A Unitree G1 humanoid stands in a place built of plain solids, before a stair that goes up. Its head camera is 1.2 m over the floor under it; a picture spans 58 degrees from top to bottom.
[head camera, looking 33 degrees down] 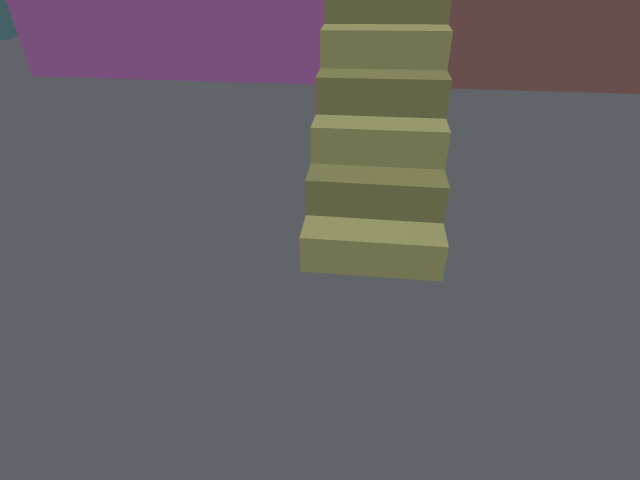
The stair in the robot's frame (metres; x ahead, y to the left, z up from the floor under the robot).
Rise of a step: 0.18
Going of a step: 0.19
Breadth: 0.64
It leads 7 degrees to the right of straight ahead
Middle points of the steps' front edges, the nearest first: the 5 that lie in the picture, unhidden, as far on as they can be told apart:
1.55 -0.23 0.18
1.74 -0.25 0.37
1.92 -0.27 0.55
2.11 -0.29 0.73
2.30 -0.32 0.91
